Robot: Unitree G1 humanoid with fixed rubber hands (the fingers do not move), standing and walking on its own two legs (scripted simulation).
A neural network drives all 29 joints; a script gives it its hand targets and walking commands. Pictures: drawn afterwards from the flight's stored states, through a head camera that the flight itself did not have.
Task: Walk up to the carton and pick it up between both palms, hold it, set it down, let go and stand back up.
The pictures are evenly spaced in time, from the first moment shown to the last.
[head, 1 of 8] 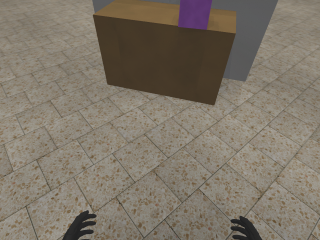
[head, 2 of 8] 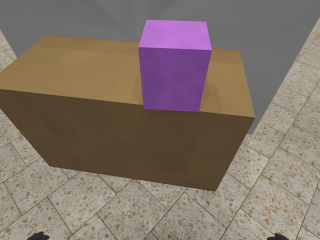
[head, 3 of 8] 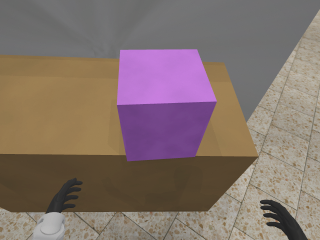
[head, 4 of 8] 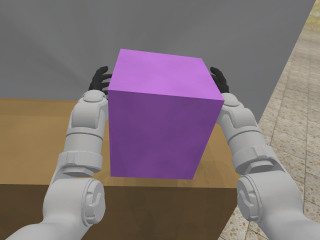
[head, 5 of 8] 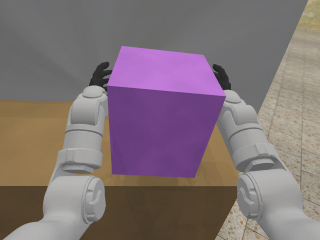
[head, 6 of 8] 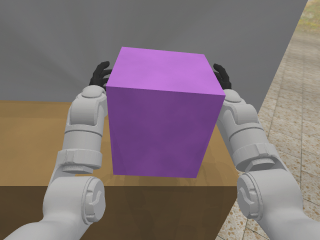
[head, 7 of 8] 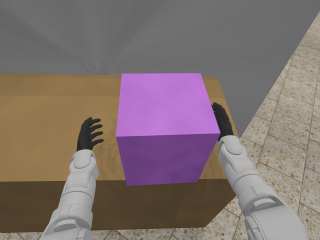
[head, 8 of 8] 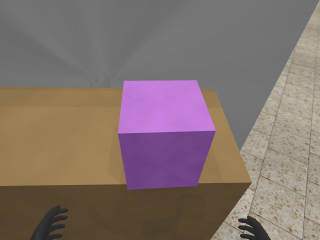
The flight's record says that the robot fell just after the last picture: no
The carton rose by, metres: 0.18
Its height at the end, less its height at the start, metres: +0.00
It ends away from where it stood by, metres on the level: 0.03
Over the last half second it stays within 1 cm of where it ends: yes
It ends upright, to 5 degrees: yes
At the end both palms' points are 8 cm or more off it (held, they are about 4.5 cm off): yes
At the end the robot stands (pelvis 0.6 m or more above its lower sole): yes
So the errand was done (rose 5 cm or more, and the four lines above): yes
